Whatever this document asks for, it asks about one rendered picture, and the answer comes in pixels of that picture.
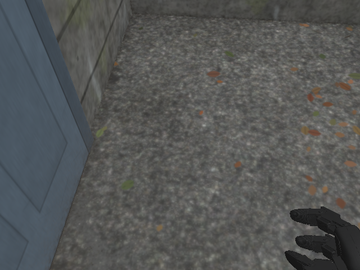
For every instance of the right robot hand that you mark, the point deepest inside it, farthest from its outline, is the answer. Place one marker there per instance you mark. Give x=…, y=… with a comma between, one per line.
x=343, y=249

